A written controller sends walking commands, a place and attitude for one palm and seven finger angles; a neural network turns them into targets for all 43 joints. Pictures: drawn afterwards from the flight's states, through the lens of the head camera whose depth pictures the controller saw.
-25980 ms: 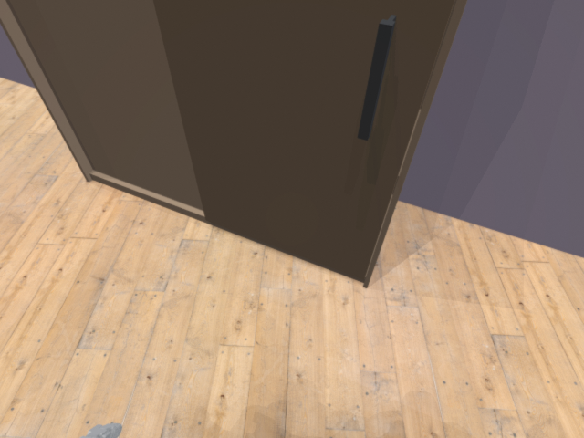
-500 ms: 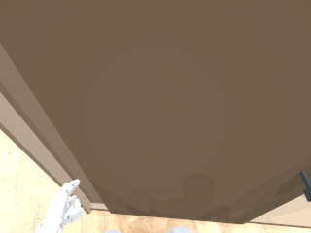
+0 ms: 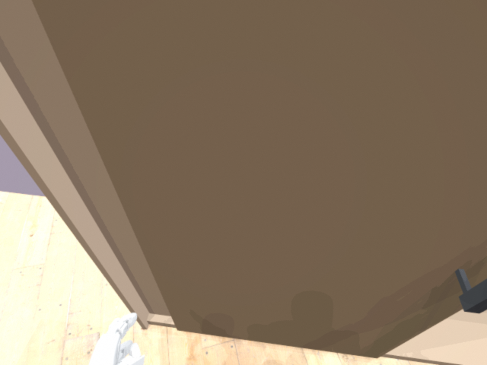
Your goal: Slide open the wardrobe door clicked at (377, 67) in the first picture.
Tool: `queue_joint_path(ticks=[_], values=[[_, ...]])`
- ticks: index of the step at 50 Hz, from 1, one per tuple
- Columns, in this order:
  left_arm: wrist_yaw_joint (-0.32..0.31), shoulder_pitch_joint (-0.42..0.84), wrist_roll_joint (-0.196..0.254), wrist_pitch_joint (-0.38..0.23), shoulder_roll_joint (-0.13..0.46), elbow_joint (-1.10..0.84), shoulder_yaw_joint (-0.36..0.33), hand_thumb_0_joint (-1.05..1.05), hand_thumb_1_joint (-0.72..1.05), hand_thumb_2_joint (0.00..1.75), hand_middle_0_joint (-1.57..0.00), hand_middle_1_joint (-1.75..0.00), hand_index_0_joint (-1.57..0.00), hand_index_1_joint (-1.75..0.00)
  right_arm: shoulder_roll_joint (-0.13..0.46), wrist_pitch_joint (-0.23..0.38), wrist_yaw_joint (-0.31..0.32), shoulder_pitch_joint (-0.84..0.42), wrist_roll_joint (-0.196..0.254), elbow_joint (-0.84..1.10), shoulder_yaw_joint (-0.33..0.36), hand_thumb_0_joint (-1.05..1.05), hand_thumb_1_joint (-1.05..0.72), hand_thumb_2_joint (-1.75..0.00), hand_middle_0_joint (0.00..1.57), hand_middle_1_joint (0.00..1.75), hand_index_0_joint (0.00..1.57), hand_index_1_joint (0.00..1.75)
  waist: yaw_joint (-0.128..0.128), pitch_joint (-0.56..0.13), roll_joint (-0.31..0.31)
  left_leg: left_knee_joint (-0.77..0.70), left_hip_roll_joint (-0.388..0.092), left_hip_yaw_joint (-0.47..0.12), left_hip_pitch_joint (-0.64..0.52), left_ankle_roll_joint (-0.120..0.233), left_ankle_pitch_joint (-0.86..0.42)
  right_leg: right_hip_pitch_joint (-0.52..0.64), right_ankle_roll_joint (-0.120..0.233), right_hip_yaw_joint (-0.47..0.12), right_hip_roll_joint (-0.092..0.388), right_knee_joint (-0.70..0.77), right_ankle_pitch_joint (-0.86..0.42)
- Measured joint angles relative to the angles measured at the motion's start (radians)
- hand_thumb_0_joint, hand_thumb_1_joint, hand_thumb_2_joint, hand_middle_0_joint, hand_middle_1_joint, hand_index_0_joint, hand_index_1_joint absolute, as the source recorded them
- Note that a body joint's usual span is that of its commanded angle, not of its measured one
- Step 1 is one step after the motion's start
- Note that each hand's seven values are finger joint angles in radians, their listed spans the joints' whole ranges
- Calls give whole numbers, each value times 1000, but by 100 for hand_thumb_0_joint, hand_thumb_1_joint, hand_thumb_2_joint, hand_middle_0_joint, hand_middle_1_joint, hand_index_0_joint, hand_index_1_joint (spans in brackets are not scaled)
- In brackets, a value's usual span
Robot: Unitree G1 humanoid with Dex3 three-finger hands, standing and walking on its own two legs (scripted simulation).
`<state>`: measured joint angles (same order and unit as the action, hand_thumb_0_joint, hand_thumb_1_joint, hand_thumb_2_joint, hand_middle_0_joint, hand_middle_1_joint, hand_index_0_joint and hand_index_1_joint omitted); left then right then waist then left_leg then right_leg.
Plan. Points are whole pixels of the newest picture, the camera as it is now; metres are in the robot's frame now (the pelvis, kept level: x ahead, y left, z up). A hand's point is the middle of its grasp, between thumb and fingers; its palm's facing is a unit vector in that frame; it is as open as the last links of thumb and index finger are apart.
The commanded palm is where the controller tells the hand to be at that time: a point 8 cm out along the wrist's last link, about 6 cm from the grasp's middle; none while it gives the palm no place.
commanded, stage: stop walking and hold the door there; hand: right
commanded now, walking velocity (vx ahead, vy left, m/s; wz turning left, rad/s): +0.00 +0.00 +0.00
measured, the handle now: out of the picture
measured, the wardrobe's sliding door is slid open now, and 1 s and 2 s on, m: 0.59 0.59 0.59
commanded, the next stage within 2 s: loosen the grip on the handle in 1.76 s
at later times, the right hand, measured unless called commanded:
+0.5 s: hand out of the picture +0.23 -0.37 +0.09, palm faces +0.63 +0.68 -0.38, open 6.6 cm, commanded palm +0.19 -0.38 +0.06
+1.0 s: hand out of the picture +0.23 -0.36 +0.09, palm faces +0.34 +0.93 -0.14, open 5.8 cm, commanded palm +0.19 -0.39 +0.06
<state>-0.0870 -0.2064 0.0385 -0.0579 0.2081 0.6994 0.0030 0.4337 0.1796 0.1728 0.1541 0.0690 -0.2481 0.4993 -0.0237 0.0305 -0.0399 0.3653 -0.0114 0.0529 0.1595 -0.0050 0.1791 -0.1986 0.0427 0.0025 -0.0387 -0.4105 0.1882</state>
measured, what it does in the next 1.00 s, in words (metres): walks backwards: right foot, then left foot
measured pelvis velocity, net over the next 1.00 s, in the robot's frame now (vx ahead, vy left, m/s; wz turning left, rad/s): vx -0.13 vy -0.13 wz -0.13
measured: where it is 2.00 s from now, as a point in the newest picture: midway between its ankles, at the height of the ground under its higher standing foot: outside the picture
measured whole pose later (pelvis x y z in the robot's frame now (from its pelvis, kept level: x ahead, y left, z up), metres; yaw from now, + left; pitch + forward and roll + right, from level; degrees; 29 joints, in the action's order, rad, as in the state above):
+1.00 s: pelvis -0.13 -0.13 -0.01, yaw -8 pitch +0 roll +0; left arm -0.03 -0.19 0.03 0.06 0.09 0.66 0.10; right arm 0.25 0.12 0.10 -0.40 0.05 -0.40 0.12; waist -0.03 0.09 0.01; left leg 0.48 0.02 0.15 0.20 0.04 0.28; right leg -0.28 -0.03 0.10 0.10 -0.56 0.28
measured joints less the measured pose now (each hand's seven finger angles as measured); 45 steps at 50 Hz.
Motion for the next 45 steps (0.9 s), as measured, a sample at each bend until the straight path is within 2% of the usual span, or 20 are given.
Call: queue_joint_path(ticks=[8,15,18,20,22,25,29,32,34,36,37,38,39,40,42,43,45], values=[[-16,-27,9,20,40,-12,-19,1,90,90,-20,-30,-20,-30,25,13,4,-86,-13,-157,-8,-21,-57,-73,37,137,29,136,9,-50,-1,-2,-3,2,34,8,-17,-16,-7,2,-1,44,-36],[-17,-51,13,35,77,5,-34,1,90,90,-20,-30,-20,-30,39,18,9,-143,-6,-221,-17,-21,-55,-76,37,137,30,136,-3,-44,-20,-16,21,16,38,22,-31,-45,-16,-8,24,7,-33],[-14,-55,12,38,92,10,-42,1,90,90,-20,-30,-20,-30,37,26,9,-157,-3,-230,-21,-21,-55,-76,37,137,30,137,-5,-34,-34,-18,26,23,40,25,-33,-70,-18,-17,28,-39,14],[-9,-51,10,40,104,17,-49,1,90,90,-20,-30,-20,-30,29,31,12,-166,-2,-225,-27,-21,-54,-77,38,137,30,137,-9,-22,-37,-6,19,23,48,25,-30,-98,-22,-36,18,-126,75],[-4,-40,4,42,114,28,-52,1,90,90,-20,-30,-20,-30,18,38,11,-172,-3,-214,-30,-21,-54,-77,38,138,30,137,-10,-6,-28,11,-3,17,58,19,-26,-115,-26,-51,11,-235,128],[-2,-14,-6,44,123,32,-53,1,90,90,-20,-30,-20,-30,4,59,-8,-184,-14,-197,-32,-23,-55,-76,39,138,32,138,7,19,-5,32,-51,18,78,-1,-23,-115,-35,-55,28,-324,181],[-10,36,-12,40,131,15,-62,1,90,90,-20,-30,-20,-30,-17,72,-31,-230,-30,-161,-70,-25,-56,-75,40,139,34,138,27,68,19,50,-133,21,111,-39,-39,-93,-58,-31,71,-322,242],[-16,83,-11,43,133,-2,-70,1,91,90,-20,-30,-20,-30,-44,60,-42,-288,-36,-126,-124,-26,-58,-75,40,139,37,139,37,100,37,60,-203,14,145,-75,-64,-75,-72,3,89,-280,260],[-18,110,-10,51,129,-16,-72,1,91,90,-19,-30,-20,-30,-68,44,-50,-333,-38,-100,-167,-27,-60,-76,41,139,39,139,44,112,49,81,-249,7,173,-102,-75,-48,-78,34,95,-205,224],[-19,131,-9,61,121,-32,-75,1,91,90,-19,-30,-20,-30,-99,22,-53,-382,-35,-71,-214,-26,-63,-77,42,139,40,139,49,117,50,130,-280,-3,208,-122,-72,7,-80,77,110,-77,101],[-22,145,-7,62,105,-32,-79,1,91,90,-19,-30,-20,-30,-111,11,-51,-412,-30,-57,-236,-25,-64,-78,43,139,40,139,44,132,65,167,-295,-19,224,-115,-63,29,-95,101,106,-43,47],[-23,159,-5,64,71,-28,-78,1,91,90,-19,-30,-20,-30,-118,-1,-47,-441,-26,-51,-256,-24,-64,-78,43,140,39,139,25,156,102,205,-306,-56,237,-84,-49,46,-106,129,84,-49,43],[-19,158,-3,67,40,-32,-70,1,91,90,-19,-30,-20,-30,-131,-11,-40,-462,-21,-54,-274,-22,-66,-78,43,140,37,139,12,162,118,271,-289,-70,250,-63,25,49,-108,142,78,-62,55],[-15,149,-4,70,11,-38,-56,1,91,90,-19,-30,-20,-30,-147,-20,-35,-475,-23,-63,-288,-21,-67,-78,44,140,35,139,13,154,114,368,-252,-66,266,-46,108,38,-103,140,87,-75,67],[-3,114,-2,77,-45,-48,-20,0,91,90,-19,-30,-20,-30,-165,-37,-35,-491,-26,-85,-319,-18,-69,-79,44,140,31,139,30,121,92,547,-160,-27,281,-18,202,9,-87,111,109,-81,71],[5,95,0,84,-70,-51,-1,0,91,90,-19,-30,-20,-30,-169,-46,-35,-498,-28,-94,-335,-17,-70,-78,43,140,30,139,31,106,86,585,-118,1,274,-9,233,-1,-80,100,118,-77,64],[26,56,-3,97,-108,-52,35,0,90,90,-20,-30,-20,-30,-178,-61,-42,-516,-30,-112,-361,-15,-71,-78,41,139,30,139,19,80,79,543,-51,58,232,6,264,-20,-75,91,132,-72,54]])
